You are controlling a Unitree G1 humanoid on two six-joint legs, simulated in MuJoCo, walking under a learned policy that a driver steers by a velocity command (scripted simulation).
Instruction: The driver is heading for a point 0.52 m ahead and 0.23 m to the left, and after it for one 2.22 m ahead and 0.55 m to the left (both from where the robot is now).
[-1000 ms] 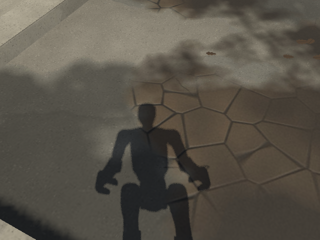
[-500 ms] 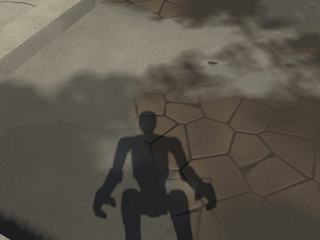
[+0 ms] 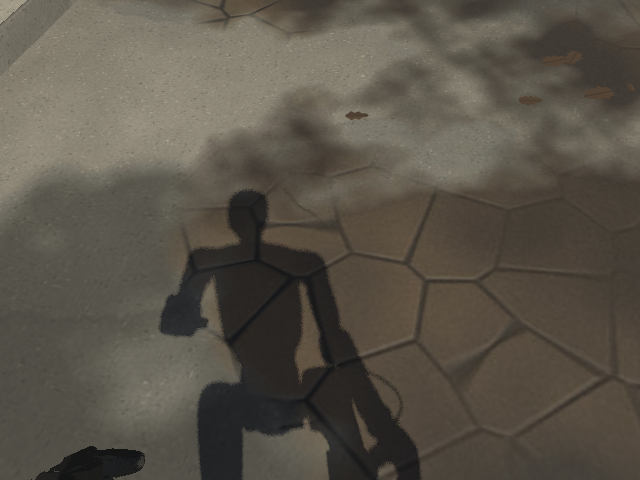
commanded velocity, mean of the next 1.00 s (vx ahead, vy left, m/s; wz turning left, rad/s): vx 0.99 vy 0.00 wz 0.66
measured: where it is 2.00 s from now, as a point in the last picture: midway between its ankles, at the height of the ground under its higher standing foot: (86, 121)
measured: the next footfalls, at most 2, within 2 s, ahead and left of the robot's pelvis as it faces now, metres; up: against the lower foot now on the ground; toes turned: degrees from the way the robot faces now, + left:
right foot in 0.02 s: +0.16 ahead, -0.13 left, -0.14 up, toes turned -5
left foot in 0.42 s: +0.52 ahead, +0.06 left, -0.14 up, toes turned +23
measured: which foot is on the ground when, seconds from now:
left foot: down 0.00-0.02, up 0.04-0.40, down 0.42-0.84, up 0.86-1.00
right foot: up 0.00-0.00, down 0.02-0.42, up 0.44-0.84, down 0.86-1.00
